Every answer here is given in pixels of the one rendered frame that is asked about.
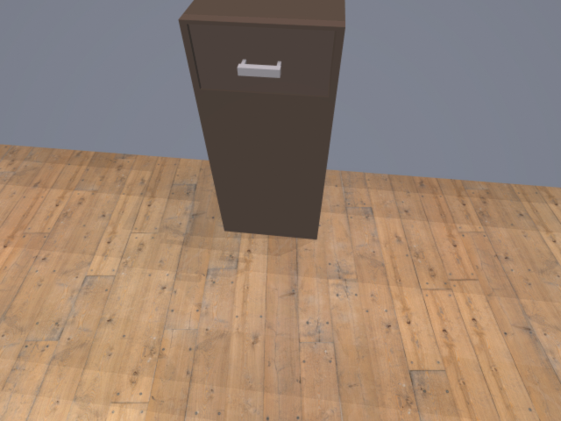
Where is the handle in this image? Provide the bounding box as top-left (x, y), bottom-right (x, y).
top-left (238, 60), bottom-right (281, 78)

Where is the cabinet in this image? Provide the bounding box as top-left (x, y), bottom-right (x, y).
top-left (179, 0), bottom-right (345, 239)

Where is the drawer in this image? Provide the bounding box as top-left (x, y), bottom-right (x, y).
top-left (188, 24), bottom-right (335, 96)

